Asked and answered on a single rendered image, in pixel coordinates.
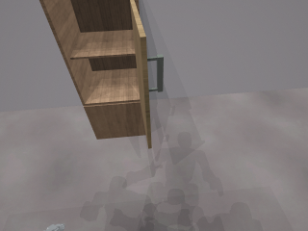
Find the handle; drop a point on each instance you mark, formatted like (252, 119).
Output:
(159, 58)

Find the cupboard door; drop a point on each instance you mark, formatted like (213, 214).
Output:
(142, 69)

